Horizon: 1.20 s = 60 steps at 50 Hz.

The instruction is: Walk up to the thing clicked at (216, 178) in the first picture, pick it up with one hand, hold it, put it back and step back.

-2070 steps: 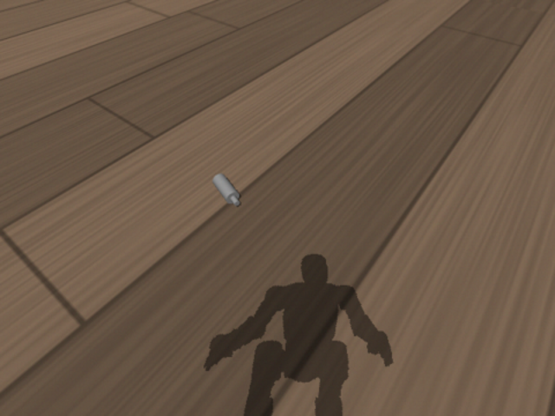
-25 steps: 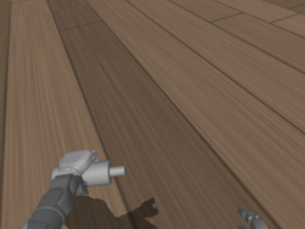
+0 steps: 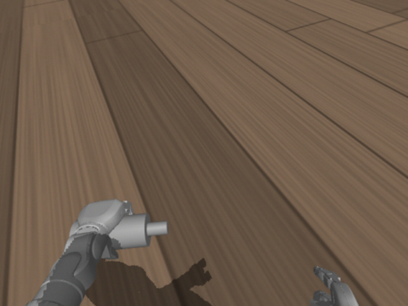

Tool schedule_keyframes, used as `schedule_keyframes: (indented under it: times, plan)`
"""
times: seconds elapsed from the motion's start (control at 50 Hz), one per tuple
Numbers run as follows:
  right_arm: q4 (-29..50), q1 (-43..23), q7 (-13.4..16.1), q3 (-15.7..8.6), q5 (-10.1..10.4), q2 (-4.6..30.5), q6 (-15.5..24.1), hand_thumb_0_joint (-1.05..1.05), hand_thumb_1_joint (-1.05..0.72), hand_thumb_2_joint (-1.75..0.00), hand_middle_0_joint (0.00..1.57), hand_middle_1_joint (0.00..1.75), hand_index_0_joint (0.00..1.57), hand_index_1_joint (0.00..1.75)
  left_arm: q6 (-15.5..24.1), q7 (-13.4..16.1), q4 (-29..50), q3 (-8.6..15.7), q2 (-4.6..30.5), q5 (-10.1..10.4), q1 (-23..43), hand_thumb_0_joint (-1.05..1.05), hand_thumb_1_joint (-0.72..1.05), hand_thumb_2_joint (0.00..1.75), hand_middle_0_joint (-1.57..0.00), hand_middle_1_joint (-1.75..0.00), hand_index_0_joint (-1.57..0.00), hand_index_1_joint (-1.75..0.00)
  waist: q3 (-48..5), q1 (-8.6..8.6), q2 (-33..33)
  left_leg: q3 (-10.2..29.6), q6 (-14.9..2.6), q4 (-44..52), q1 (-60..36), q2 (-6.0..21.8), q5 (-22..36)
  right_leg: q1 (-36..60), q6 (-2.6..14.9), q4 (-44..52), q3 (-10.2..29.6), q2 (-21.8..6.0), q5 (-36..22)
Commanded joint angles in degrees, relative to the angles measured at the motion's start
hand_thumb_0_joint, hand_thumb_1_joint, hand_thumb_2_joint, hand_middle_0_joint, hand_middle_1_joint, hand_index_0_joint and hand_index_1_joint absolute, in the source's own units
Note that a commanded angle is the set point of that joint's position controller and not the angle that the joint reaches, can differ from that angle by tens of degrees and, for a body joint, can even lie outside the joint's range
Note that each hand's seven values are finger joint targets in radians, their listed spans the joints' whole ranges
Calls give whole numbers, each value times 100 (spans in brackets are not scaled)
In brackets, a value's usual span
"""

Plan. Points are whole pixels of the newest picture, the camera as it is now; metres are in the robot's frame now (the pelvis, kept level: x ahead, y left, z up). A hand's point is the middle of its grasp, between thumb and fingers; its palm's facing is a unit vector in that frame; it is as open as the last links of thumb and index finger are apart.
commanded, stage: hold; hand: left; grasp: from above
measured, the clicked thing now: (122, 231) +0.29 +0.20 -0.05
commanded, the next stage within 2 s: crouch in 0.52 s
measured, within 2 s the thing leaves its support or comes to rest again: neither
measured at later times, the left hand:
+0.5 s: hand (110, 228) +0.30 +0.23 -0.04, palm faces -0.43 -0.09 -0.90, open 9.8 cm
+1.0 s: hand (116, 248) +0.28 +0.23 -0.11, palm faces -0.48 -0.05 -0.88, open 9.8 cm
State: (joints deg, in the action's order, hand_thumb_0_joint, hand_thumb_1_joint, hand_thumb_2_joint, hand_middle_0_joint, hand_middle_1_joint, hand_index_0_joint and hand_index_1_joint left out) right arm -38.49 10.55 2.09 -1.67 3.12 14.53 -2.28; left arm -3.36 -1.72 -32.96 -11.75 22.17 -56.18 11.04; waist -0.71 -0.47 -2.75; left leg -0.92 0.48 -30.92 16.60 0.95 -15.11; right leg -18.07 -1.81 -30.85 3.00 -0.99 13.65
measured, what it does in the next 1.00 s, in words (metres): stands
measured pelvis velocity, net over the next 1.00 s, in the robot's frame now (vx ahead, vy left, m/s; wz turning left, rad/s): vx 0.00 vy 0.00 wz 0.02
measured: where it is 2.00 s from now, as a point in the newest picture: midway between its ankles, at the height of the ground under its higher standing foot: outside the picture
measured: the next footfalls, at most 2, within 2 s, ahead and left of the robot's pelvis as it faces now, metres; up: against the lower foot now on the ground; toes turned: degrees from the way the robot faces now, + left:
none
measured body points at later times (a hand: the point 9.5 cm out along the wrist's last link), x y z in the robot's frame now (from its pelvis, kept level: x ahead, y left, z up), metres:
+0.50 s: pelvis +0.01 +0.00 +0.00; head +0.02 -0.02 +0.45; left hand +0.31 +0.23 +0.02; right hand +0.16 -0.25 -0.11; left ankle +0.01 +0.13 -0.73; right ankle +0.03 -0.14 -0.73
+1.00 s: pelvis +0.00 +0.00 -0.01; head +0.06 +0.00 +0.43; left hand +0.30 +0.23 -0.06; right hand +0.14 -0.26 -0.13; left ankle +0.01 +0.13 -0.73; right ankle +0.03 -0.14 -0.73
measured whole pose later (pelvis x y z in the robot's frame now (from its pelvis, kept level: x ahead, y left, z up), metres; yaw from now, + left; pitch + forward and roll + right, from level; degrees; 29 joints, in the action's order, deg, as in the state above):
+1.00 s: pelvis +0.00 +0.00 -0.01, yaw +1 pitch +7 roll +0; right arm -39.5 10.6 0.5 -3.2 1.5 14.2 -3.7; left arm 0.0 10.8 -49.1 -10.7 20.1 -62.3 15.6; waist -1.4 1.1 -0.1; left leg 0.5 0.6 -39.2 27.9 0.8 -18.5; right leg -28.4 -1.8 -38.2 1.8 -1.0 17.0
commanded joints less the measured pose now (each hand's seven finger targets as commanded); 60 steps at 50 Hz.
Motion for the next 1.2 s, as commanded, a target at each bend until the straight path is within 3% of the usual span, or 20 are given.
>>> schedule_keyframes:
  times: [0.0,0.02,0.1,0.16,0.2,0.24,0.3,0.34,0.38,0.44,0.48,0.52,0.6,0.64,0.66,0.78,0.86,0.96,1.08,1.18]
  plan:
    - [819,-533,34,-211,31,723,262,0,-90,-90,20,30,20,30,45,185,1265,646,1166,6,1947,0,66,92,-104,-75,-103,-75,-1304,-5,73,-42,-87,514,-609,-176,774,358,209,518,-242,252,-481]
    - [827,-535,32,-200,27,734,265,0,-89,-90,20,30,20,30,34,156,1156,548,1059,23,1771,0,66,90,-104,-74,-103,-74,-1182,25,143,6,-81,556,-576,-146,725,333,210,523,-256,263,-442]
    - [830,-535,51,-192,34,695,244,0,-90,-90,20,30,20,30,68,122,1284,588,1167,-19,1975,0,63,92,-102,-74,-101,-75,-1292,24,112,-34,-93,511,-615,-185,942,399,206,524,-243,252,-635]
    - [830,-528,59,-205,30,709,254,0,-90,-90,20,30,20,30,125,163,1267,762,1307,-26,1968,0,62,93,-102,-74,-101,-75,-1313,-10,18,-35,-78,539,-659,-182,897,426,220,533,-234,251,-579]
    - [843,-559,49,-205,25,700,249,0,-90,-90,20,30,20,30,134,184,1234,607,1094,-31,1785,0,64,95,-104,-74,-103,-76,-1306,-9,160,-9,-75,518,-687,-181,1004,447,214,527,-262,261,-651]
    - [798,-518,51,-234,29,720,245,0,-90,-90,20,30,20,30,126,261,1332,749,1246,-61,1975,0,63,93,-103,-74,-102,-75,-1449,-12,33,-29,-65,486,-756,-184,1196,495,222,479,-256,256,-845]
    - [755,-473,50,-218,11,707,222,0,-90,-90,20,30,20,30,128,321,1259,736,1316,-110,2273,0,63,96,-104,-74,-103,-76,-1410,39,81,-29,-79,481,-749,-186,1180,472,207,517,-261,250,-865]
    - [733,-475,45,-239,15,720,214,0,-90,-90,20,30,20,30,99,349,1140,754,1260,-94,2049,0,63,97,-103,-77,-102,-78,-1470,5,62,-70,-81,465,-784,-212,1227,506,203,532,-239,230,-913]
    - [749,-466,31,-252,9,714,217,0,-89,-90,20,30,20,30,77,326,1314,549,1040,-49,2086,0,64,96,-102,-79,-102,-79,-1525,40,89,-39,-68,457,-826,-185,1323,545,204,505,-271,250,-995]
    - [762,-480,28,-273,38,722,193,0,-89,-90,20,30,20,30,23,277,1151,633,1107,-53,1704,0,62,97,-103,-75,-102,-77,-1457,-52,125,-59,-78,484,-793,-202,1417,616,208,530,-274,228,-1090]
    - [781,-448,27,-271,42,732,162,0,-89,-90,20,30,20,30,22,203,1190,700,1205,-30,1725,0,62,97,-103,-75,-101,-77,-1438,-9,197,-76,-103,481,-746,-203,1477,687,203,543,-263,218,-1188]
    - [785,-459,33,-254,46,714,135,0,-90,-90,20,30,20,30,43,136,1123,565,1156,-65,1854,0,61,96,-103,-75,-101,-76,-1303,17,215,-49,-108,508,-724,-199,1405,614,206,565,-274,224,-1118]
    - [796,-413,59,-262,44,722,122,0,-91,-91,20,30,20,30,153,120,1283,666,1229,-65,1971,0,63,87,-98,-79,-100,-77,-1454,-10,35,-51,-91,528,-845,-196,1429,596,230,542,-261,237,-1111]
    - [797,-415,59,-273,36,718,115,0,-88,-90,20,30,20,30,173,169,1185,653,1146,-90,1789,0,52,81,-91,-70,-92,-70,-1421,-2,73,-50,-84,504,-861,-192,1527,582,241,540,-288,242,-1174]
    - [792,-400,57,-269,32,733,104,0,-88,-90,20,30,20,30,182,225,1078,728,1172,-93,1707,0,51,81,-91,-70,-91,-70,-1373,6,145,-50,-82,496,-832,-197,1548,598,234,535,-282,238,-1191]
    - [740,-302,-1,-289,-7,707,31,0,-88,-90,20,30,20,30,274,739,313,601,852,-316,1466,0,55,83,-95,-67,-94,-68,-964,122,408,-79,-94,366,-438,-244,1198,209,205,484,-291,195,-916]
    - [558,-111,-71,-369,-91,745,-5,0,-88,-90,20,30,20,30,309,1254,-188,523,747,-540,1864,0,57,83,-97,-67,-97,-68,-1152,233,434,-48,-70,-26,-126,-233,1121,-162,208,149,-314,182,-855]
    - [253,252,-150,-510,-202,843,44,0,-89,-90,20,30,20,30,450,1792,-743,617,892,-793,2709,0,57,80,-96,-68,-96,-68,-1901,379,102,-63,-17,-1174,687,-202,1071,-1184,238,-922,-291,177,-861]
    - [225,458,-201,-580,-334,895,156,0,-89,-90,20,30,20,30,556,2409,-1778,621,669,-1103,3037,0,52,78,-91,-72,-92,-71,-2390,464,-67,21,2,-2526,2318,-167,271,-2904,315,-2311,-351,196,-134]
    - [75,570,-137,-605,-434,977,295,0,-88,-89,20,30,20,30,511,2696,-2177,831,961,-1102,3657,0,56,76,-92,-70,-94,-68,-3211,524,-334,148,-19,-3533,3353,-125,53,-4080,366,-3487,-476,227,151]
